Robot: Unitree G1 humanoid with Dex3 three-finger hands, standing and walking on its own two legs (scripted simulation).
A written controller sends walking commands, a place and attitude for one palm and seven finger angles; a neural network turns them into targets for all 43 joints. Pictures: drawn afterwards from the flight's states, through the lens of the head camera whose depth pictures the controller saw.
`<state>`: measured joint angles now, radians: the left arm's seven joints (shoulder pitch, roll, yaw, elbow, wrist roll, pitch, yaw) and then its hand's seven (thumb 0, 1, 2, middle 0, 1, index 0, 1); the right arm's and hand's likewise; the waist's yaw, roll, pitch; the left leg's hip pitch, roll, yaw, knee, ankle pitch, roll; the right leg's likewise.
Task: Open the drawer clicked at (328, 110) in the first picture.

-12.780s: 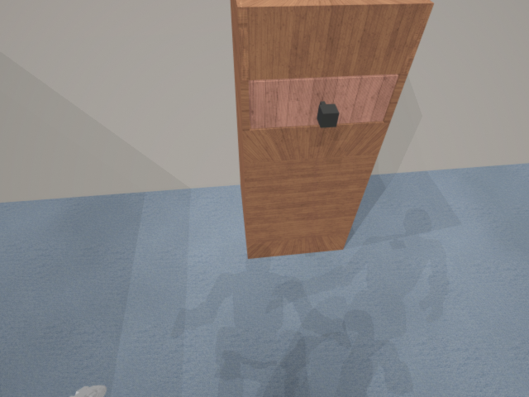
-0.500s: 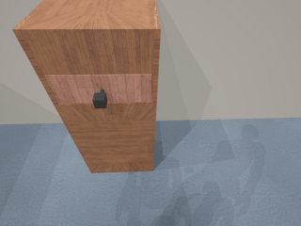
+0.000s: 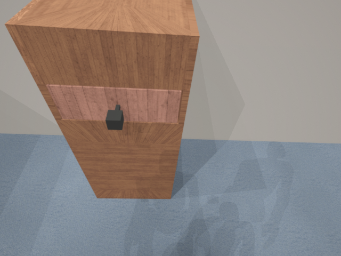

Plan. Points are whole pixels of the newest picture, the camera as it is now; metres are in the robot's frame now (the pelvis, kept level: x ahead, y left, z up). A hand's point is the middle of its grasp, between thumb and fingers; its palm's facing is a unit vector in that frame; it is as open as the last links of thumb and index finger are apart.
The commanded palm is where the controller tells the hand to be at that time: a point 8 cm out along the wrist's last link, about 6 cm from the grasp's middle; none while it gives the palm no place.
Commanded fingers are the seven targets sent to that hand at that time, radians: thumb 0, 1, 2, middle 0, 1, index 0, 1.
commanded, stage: come to a stop and stand still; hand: left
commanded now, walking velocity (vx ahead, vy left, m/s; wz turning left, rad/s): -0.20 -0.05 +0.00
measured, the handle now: (116, 115) +0.49 +0.19 +0.01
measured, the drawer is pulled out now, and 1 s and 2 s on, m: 0.00 0.00 0.00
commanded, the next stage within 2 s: look again from close up in 1.02 s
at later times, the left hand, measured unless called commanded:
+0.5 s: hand out of the picture +0.06 +0.18 -0.17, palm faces +0.06 -0.97 -0.22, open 7.4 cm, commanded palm none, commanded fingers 0.00 0.90 0.90 -0.20 -0.30 -0.20 -0.30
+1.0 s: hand out of the picture -0.06 +0.19 -0.16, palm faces +0.03 -0.98 -0.21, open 7.4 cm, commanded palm none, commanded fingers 0.00 0.90 0.90 -0.20 -0.30 -0.20 -0.30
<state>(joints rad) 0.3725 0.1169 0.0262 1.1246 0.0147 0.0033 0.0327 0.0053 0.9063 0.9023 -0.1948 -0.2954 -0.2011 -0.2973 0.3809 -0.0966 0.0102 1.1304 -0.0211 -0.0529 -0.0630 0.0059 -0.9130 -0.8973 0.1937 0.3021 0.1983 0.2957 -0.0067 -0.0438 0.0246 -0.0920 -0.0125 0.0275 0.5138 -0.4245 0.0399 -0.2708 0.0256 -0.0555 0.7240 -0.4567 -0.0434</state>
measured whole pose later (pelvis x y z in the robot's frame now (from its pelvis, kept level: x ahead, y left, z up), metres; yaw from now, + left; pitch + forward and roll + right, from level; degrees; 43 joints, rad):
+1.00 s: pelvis -0.05 +0.01 +0.01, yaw +1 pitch -3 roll +1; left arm 0.31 0.16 -0.01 1.09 0.01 0.01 0.03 0.01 0.90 0.90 -0.20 -0.30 -0.20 -0.30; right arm 0.33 -0.19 0.00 1.08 -0.01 0.00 -0.02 0.01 -0.92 -0.90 0.20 0.30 0.20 0.30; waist 0.00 0.01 0.03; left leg -0.11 -0.04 0.09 0.43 -0.29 0.05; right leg -0.26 -0.04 -0.03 0.47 -0.17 0.00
